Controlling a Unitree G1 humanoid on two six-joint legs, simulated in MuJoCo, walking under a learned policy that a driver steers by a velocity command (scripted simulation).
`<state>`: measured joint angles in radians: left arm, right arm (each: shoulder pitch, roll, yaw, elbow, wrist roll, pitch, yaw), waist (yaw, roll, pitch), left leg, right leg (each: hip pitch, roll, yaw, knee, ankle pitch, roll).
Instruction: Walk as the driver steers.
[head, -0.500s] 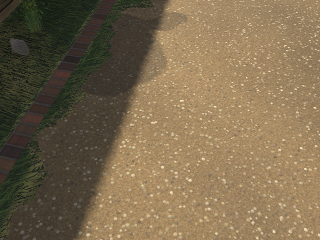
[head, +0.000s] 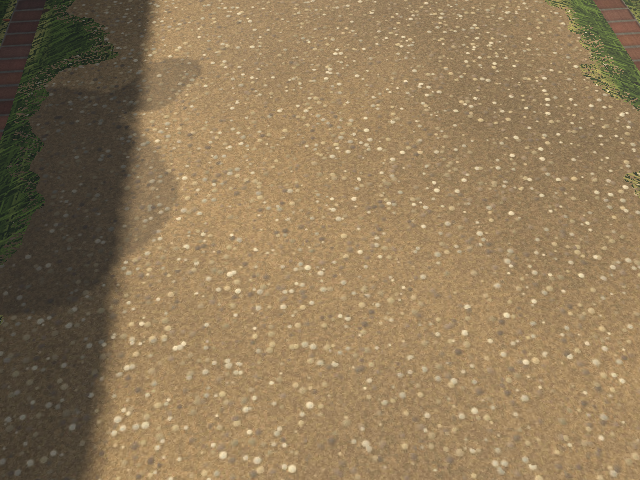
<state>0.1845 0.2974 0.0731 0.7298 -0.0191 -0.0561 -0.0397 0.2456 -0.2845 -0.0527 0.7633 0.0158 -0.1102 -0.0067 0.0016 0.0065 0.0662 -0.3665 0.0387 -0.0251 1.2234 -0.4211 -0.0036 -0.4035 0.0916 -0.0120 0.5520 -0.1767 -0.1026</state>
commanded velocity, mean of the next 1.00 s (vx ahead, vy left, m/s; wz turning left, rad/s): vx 0.50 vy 0.00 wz -0.35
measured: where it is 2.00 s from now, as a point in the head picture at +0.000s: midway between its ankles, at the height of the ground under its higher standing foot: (419, 332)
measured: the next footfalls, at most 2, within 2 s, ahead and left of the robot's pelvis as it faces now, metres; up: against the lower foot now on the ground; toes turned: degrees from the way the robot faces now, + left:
left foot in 0.36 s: +0.40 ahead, +0.13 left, +0.00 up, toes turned -16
right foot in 0.84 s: +0.56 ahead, -0.21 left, +0.00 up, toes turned -23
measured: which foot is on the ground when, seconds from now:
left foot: up 0.00-0.34, down 0.36-0.84, up 0.86-1.00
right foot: down 0.00-0.36, up 0.38-0.82, down 0.84-1.00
